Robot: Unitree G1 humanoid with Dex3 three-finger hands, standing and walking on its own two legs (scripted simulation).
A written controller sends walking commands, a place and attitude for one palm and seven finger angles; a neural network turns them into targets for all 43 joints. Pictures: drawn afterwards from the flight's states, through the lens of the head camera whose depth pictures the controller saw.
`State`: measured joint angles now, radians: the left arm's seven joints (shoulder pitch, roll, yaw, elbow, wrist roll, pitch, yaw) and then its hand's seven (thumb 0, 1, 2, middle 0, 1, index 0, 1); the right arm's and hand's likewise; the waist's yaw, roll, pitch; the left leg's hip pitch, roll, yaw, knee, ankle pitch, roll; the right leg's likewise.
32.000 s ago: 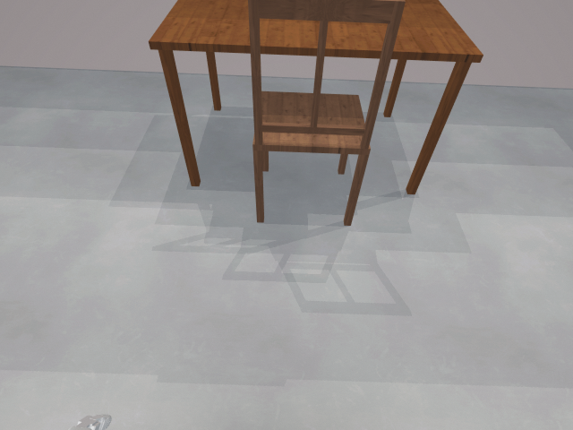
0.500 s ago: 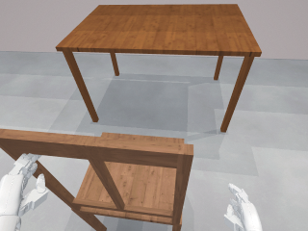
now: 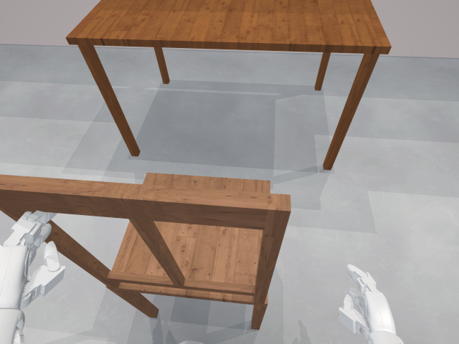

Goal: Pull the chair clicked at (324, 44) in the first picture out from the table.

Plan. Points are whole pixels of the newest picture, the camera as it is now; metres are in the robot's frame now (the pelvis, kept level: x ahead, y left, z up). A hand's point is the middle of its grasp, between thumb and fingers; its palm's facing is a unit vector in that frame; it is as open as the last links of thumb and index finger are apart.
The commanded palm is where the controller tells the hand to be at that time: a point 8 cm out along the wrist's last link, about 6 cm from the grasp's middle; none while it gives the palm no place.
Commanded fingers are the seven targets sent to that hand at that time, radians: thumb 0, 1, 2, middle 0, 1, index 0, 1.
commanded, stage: step back with the hand held close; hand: left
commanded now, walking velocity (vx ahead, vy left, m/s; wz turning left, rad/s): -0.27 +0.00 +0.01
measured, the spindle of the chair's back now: (163, 255) +0.26 +0.18 -0.06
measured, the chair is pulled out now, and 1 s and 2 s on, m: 0.60 0.63 0.63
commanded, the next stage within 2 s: stop stepping back and stand still in 1.04 s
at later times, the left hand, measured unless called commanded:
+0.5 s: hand (8, 326) +0.10 +0.26 +0.13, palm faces +0.24 -0.78 -0.58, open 6.7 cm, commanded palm +0.05 +0.31 +0.18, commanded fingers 0.00 0.90 0.90 -0.20 -0.30 -0.20 -0.30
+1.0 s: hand out of the picture +0.07 +0.30 +0.19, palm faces +0.45 -0.71 -0.54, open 7.4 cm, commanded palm +0.01 +0.33 +0.18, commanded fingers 0.00 0.90 0.90 -0.20 -0.30 -0.20 -0.30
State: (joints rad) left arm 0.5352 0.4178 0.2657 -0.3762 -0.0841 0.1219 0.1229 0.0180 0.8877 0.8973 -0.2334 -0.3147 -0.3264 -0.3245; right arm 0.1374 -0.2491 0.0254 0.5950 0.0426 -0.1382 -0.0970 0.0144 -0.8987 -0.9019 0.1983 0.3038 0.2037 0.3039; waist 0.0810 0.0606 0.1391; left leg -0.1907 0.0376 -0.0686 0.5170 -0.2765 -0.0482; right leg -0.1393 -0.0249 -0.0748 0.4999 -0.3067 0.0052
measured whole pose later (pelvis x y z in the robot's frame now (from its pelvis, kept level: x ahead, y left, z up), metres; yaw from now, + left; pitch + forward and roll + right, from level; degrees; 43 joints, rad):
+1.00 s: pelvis -0.13 +0.03 -0.02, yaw +1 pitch +1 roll -4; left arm 0.56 0.52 0.56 -0.61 -0.05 -0.33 0.15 0.02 0.88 0.90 -0.21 -0.30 -0.22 -0.31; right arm 0.22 -0.17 0.00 0.64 -0.01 -0.19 -0.08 0.01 -0.90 -0.90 0.20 0.30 0.20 0.30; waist 0.01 0.01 0.05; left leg -0.54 0.05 -0.07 0.61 -0.10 -0.01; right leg -0.28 0.03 -0.03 0.67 -0.43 -0.01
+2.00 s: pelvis -0.18 +0.03 +0.00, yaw +2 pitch +1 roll -1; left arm 0.43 0.41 0.31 -0.21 0.01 -0.16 0.08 0.01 0.89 0.90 -0.20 -0.30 -0.20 -0.30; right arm 0.22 -0.24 -0.03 0.71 0.01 -0.14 -0.03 0.01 -0.90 -0.90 0.20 0.30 0.20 0.30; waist -0.01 0.04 -0.02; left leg -0.30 0.02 -0.02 0.51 -0.23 -0.01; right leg -0.26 -0.02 -0.05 0.47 -0.23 0.01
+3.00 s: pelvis -0.18 +0.02 +0.00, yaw +3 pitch -1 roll +0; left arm 0.33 0.12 0.00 1.06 0.00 0.01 0.03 0.02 0.92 0.90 -0.20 -0.30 -0.20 -0.30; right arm 0.34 -0.10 0.00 1.09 -0.01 -0.01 -0.03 0.00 -0.90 -0.90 0.20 0.30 0.20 0.30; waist 0.01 0.00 0.03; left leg -0.24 0.02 -0.04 0.49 -0.23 -0.02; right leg -0.21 -0.02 -0.07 0.48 -0.25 -0.01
